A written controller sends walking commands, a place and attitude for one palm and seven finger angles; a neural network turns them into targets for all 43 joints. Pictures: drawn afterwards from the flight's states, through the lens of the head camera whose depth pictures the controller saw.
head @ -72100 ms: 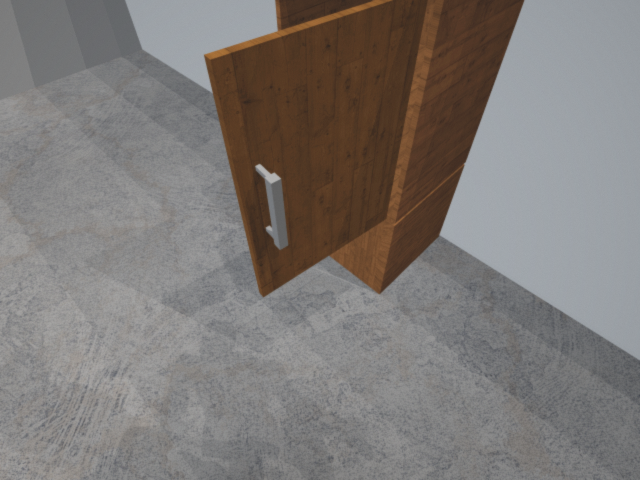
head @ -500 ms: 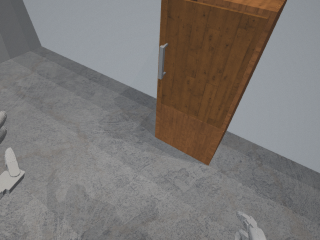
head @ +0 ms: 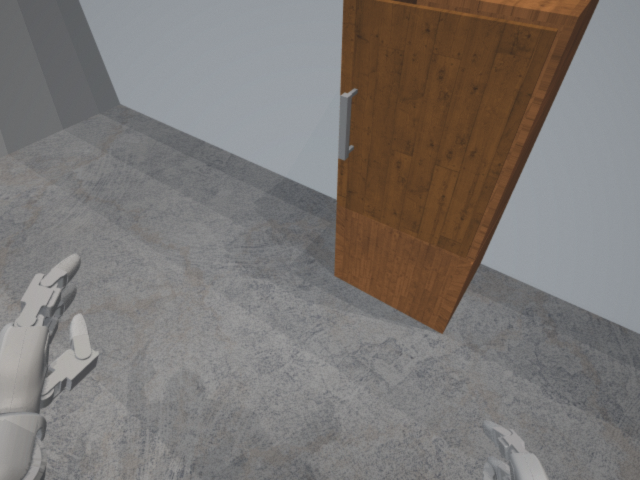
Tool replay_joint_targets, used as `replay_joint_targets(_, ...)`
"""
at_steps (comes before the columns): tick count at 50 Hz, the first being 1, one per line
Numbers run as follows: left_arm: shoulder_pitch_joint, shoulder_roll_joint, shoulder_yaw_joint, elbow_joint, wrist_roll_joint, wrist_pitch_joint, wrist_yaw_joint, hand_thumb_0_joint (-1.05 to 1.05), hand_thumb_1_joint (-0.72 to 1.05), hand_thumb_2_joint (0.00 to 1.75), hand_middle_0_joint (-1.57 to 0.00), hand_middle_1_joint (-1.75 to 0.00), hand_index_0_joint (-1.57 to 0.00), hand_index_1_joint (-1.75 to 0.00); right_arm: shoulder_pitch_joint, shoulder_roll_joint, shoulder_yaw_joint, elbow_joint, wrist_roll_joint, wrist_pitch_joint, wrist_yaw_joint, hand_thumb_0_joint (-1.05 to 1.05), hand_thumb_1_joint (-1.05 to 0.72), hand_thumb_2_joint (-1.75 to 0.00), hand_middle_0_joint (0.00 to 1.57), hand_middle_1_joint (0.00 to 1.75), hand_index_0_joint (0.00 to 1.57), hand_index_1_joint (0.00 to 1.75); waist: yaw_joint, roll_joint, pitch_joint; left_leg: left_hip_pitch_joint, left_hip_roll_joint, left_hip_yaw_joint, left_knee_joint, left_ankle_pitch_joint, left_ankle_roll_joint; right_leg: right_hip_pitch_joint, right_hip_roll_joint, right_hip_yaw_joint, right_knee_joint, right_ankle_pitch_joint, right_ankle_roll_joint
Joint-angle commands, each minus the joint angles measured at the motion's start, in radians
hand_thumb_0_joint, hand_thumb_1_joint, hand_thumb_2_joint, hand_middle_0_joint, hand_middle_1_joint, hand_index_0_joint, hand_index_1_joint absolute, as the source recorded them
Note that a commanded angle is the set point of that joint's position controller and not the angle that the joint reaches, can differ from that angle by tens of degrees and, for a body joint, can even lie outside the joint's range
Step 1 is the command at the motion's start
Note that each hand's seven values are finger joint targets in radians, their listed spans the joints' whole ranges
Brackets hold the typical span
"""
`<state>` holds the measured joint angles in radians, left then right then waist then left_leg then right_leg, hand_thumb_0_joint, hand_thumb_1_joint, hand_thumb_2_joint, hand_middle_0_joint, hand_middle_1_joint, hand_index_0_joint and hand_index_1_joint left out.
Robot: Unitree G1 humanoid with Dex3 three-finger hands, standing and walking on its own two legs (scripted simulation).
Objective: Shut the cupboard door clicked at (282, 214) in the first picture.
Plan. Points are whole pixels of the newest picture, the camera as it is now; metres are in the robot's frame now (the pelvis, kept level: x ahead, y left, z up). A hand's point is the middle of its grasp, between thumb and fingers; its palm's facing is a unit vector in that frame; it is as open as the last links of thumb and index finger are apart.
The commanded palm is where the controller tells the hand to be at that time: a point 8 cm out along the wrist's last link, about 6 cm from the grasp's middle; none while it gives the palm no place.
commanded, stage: let the arm hang, fingers relaxed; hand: left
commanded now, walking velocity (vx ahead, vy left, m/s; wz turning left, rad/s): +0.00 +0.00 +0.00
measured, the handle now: (348, 125) +0.95 +0.00 -0.04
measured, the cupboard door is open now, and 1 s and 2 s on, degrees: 2 2 2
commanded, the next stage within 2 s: look to check the result in 1.04 s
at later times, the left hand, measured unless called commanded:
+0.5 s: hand out of the picture -0.04 +0.19 -0.17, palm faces -0.01 -0.97 -0.24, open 7.3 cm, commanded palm none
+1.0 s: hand out of the picture +0.05 +0.19 -0.16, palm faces -0.02 -0.97 -0.24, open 7.4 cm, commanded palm none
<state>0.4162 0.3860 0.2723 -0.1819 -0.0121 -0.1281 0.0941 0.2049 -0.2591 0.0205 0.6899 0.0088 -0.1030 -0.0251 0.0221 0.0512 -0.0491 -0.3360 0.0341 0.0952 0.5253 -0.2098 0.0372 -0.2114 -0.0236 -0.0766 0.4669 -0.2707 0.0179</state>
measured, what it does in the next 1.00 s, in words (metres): stands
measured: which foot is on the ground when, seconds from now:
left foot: down 0.00-1.00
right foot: down 0.00-1.00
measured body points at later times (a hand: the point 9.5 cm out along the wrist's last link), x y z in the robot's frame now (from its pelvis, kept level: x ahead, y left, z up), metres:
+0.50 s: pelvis +0.00 -0.01 +0.01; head +0.01 -0.01 +0.45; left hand -0.04 +0.24 -0.15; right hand -0.03 -0.27 -0.15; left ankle +0.04 +0.09 -0.74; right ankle -0.02 -0.13 -0.74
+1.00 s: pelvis +0.00 -0.01 +0.01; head +0.00 -0.01 +0.46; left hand +0.05 +0.24 -0.14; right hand +0.03 -0.27 -0.14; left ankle +0.04 +0.09 -0.74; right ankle -0.02 -0.13 -0.74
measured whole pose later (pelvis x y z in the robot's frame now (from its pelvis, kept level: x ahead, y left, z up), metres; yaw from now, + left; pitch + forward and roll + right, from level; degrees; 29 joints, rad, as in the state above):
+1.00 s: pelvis +0.00 -0.01 +0.01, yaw -1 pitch -2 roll +0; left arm 0.20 0.23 0.01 1.12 0.01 0.00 0.00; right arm 0.20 -0.25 -0.01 1.11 -0.01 0.00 -0.02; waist -0.01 0.01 0.02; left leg -0.20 0.03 0.12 0.38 -0.15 0.03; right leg -0.11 -0.02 -0.05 0.37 -0.23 0.01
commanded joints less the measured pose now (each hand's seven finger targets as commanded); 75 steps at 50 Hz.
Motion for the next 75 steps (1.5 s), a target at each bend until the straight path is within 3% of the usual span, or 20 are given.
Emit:
replay_joint_targets(1,-0.059,0.022,-0.187,0.441,0.032,0.128,-0.093,0.0,0.9,0.9,-0.2,-0.3,-0.2,-0.3,-0.058,-0.213,-0.064,-0.006,-0.014,0.038,0.029,0.0,-0.9,-0.9,0.2,0.3,0.2,0.3,-0.028,-0.104,-0.017,0.052,0.116,-0.128,-0.044,0.206,0.009,-0.077,-0.052,0.066,0.012,0.065,-0.051)
replay_joint_targets(4,-0.123,0.048,-0.204,0.634,0.038,0.125,-0.091,0.0,0.9,0.9,-0.2,-0.3,-0.2,-0.3,-0.061,-0.208,-0.056,0.037,-0.026,0.071,0.032,0.0,-0.9,-0.9,0.2,0.3,0.2,0.3,-0.034,-0.236,0.007,0.076,0.087,-0.138,-0.045,0.132,0.008,-0.095,-0.089,0.117,-0.029,0.046,-0.07)
replay_joint_targets(6,-0.145,0.04,-0.226,0.76,0.034,0.132,-0.084,0.0,0.9,0.9,-0.2,-0.3,-0.2,-0.3,-0.049,-0.179,-0.045,0.073,-0.032,0.093,0.034,0.0,-0.9,-0.9,0.2,0.3,0.2,0.3,-0.039,-0.182,0.018,0.101,0.071,-0.121,-0.054,0.102,-0.002,-0.111,-0.104,0.135,-0.051,0.008,-0.074)
replay_joint_targets(9,-0.15,0.015,-0.242,0.921,0.033,0.134,-0.08,0.0,0.9,0.9,-0.2,-0.3,-0.2,-0.3,-0.037,-0.142,-0.036,0.141,-0.035,0.104,0.03,0.0,-0.9,-0.9,0.2,0.3,0.2,0.3,-0.036,-0.046,0.031,0.104,0.071,-0.123,-0.112,0.044,-0.009,-0.084,-0.088,0.14,-0.067,-0.022,-0.063)
replay_joint_targets(12,-0.127,-0.003,-0.241,1.045,0.029,0.124,-0.077,0.0,0.9,0.9,-0.2,-0.3,-0.2,-0.3,-0.014,-0.122,-0.037,0.208,-0.031,0.102,0.02,0.0,-0.9,-0.9,0.2,0.3,0.2,0.3,-0.031,0.01,0.006,0.121,0.07,-0.117,-0.126,0.052,-0.011,-0.028,-0.086,0.144,-0.092,0.024,-0.066)
replay_joint_targets(14,-0.108,-0.01,-0.23,1.104,0.029,0.121,-0.076,0.0,0.9,0.9,-0.2,-0.3,-0.2,-0.3,-0.001,-0.114,-0.044,0.245,-0.031,0.099,0.012,0.0,-0.9,-0.9,0.2,0.3,0.2,0.3,-0.024,0.084,-0.003,0.131,0.076,-0.116,-0.135,0.061,-0.008,0.003,-0.084,0.136,-0.103,0.063,-0.073)
replay_joint_targets(18,-0.107,-0.015,-0.233,1.19,0.026,0.118,-0.077,0.0,0.9,0.9,-0.2,-0.3,-0.2,-0.3,0.041,-0.114,-0.052,0.308,-0.024,0.101,0.002,0.0,-0.9,-0.9,0.2,0.3,0.2,0.3,-0.029,0.047,0.039,0.138,0.089,-0.121,-0.154,0.034,-0.007,0.003,-0.085,0.129,-0.143,0.049,-0.077)
replay_joint_targets(20,-0.103,-0.012,-0.233,1.224,0.026,0.116,-0.077,0.0,0.9,0.9,-0.2,-0.3,-0.2,-0.3,0.056,-0.123,-0.056,0.328,-0.021,0.103,-0.001,0.0,-0.9,-0.9,0.2,0.3,0.2,0.3,-0.028,-0.001,0.067,0.144,0.09,-0.123,-0.161,0.024,-0.005,-0.011,-0.082,0.127,-0.162,0.036,-0.077)
replay_joint_targets(25,-0.098,-0.018,-0.235,1.271,0.026,0.117,-0.074,0.0,0.9,0.9,-0.2,-0.3,-0.2,-0.3,0.081,-0.121,-0.06,0.363,-0.02,0.102,-0.005,0.0,-0.9,-0.9,0.2,0.3,0.2,0.3,-0.028,-0.048,0.083,0.148,0.095,-0.123,-0.187,-0.008,0.0,-0.013,-0.081,0.12,-0.173,0.012,-0.076)
replay_joint_targets(33,-0.118,-0.02,-0.235,1.283,0.029,0.118,-0.07,0.0,0.9,0.9,-0.2,-0.3,-0.2,-0.3,0.07,-0.11,-0.06,0.387,-0.023,0.101,-0.001,0.0,-0.9,-0.9,0.2,0.3,0.2,0.3,-0.029,-0.085,0.122,0.151,0.097,-0.117,-0.218,-0.015,-0.002,-0.029,-0.083,0.117,-0.178,0.007,-0.065)
replay_joint_targets(39,-0.144,-0.008,-0.234,1.272,0.031,0.118,-0.072,0.0,0.9,0.9,-0.2,-0.3,-0.2,-0.3,0.037,-0.113,-0.061,0.385,-0.025,0.102,0.003,0.0,-0.9,-0.9,0.2,0.3,0.2,0.3,-0.029,-0.063,0.146,0.144,0.091,-0.121,-0.238,-0.055,-0.006,-0.044,-0.084,0.125,-0.191,-0.019,-0.061)
replay_joint_targets(48,-0.183,0.022,-0.227,1.262,0.03,0.109,-0.077,0.0,0.9,0.9,-0.2,-0.3,-0.2,-0.3,-0.005,-0.15,-0.064,0.376,-0.025,0.09,0.003,0.0,-0.9,-0.9,0.2,0.3,0.2,0.3,-0.026,-0.029,0.097,0.171,0.097,-0.123,-0.242,0.025,-0.008,0.006,-0.089,0.124,-0.192,0.059,-0.061)
replay_joint_targets(55,-0.204,0.047,-0.223,1.265,0.029,0.104,-0.08,0.0,0.9,0.9,-0.2,-0.3,-0.2,-0.3,-0.031,-0.186,-0.065,0.372,-0.021,0.084,0.001,0.0,-0.9,-0.9,0.2,0.3,0.2,0.3,-0.025,-0.042,0.057,0.21,0.104,-0.128,-0.234,0.108,-0.005,0.042,-0.094,0.119,-0.201,0.113,-0.061)
replay_joint_targets(58,-0.218,0.058,-0.224,1.272,0.027,0.106,-0.081,0.0,0.9,0.9,-0.2,-0.3,-0.2,-0.3,-0.043,-0.194,-0.064,0.377,-0.022,0.085,0.002,0.0,-0.9,-0.9,0.2,0.3,0.2,0.3,-0.027,-0.025,0.063,0.213,0.106,-0.127,-0.244,0.097,-0.009,0.047,-0.099,0.117,-0.208,0.103,-0.06)
replay_joint_targets(75,-0.259,0.11,-0.228,1.274,0.028,0.099,-0.081,0.0,0.9,0.9,-0.2,-0.3,-0.2,-0.3,-0.093,-0.244,-0.061,0.371,-0.018,0.085,0.005,0.0,-0.9,-0.9,0.2,0.3,0.2,0.3,-0.029,-0.063,0.027,0.263,0.116,-0.13,-0.239,0.202,-0.009,0.087,-0.111,0.113,-0.225,0.201,-0.056)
